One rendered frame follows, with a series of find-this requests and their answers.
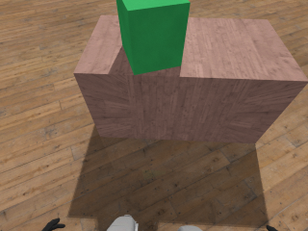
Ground left robot hand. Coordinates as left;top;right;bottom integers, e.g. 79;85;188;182
41;218;65;231

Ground pedestal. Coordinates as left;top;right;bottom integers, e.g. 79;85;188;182
73;14;308;144

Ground left robot thigh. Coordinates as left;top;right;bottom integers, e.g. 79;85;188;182
107;216;139;231

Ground carton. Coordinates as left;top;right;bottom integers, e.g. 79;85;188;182
116;0;191;75

